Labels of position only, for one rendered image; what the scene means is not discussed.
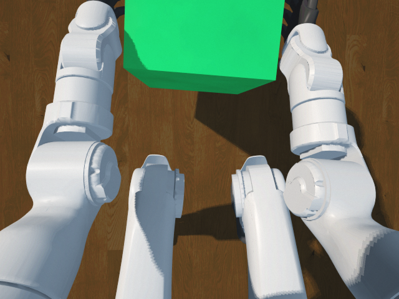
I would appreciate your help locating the left robot hand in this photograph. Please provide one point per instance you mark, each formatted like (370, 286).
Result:
(119, 11)

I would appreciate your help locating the right robot hand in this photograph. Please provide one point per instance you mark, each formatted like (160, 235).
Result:
(304, 11)

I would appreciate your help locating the left robot upper arm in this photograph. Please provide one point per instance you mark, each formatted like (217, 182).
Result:
(69, 181)

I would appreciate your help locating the right robot forearm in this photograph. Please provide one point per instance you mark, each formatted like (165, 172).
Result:
(317, 102)

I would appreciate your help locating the right robot upper arm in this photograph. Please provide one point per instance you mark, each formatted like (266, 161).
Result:
(335, 200)

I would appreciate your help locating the carton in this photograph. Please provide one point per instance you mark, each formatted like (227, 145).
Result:
(220, 46)

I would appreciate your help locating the left robot forearm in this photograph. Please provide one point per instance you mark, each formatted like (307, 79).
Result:
(85, 78)

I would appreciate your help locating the right robot foot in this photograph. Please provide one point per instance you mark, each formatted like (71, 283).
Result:
(240, 231)

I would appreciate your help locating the left robot thigh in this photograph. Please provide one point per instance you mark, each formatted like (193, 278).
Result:
(146, 268)

